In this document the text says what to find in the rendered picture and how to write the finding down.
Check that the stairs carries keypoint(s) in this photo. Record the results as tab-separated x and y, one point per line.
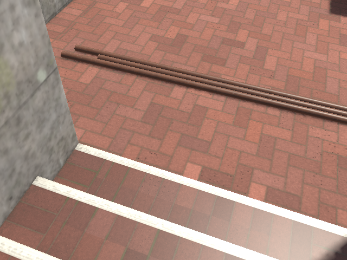
101	206

